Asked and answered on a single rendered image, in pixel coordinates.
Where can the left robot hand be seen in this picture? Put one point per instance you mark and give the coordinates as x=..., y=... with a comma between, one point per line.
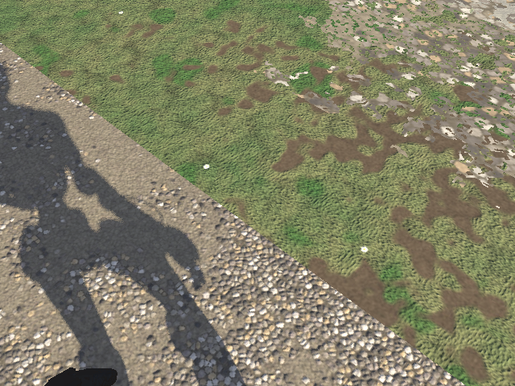
x=86, y=377

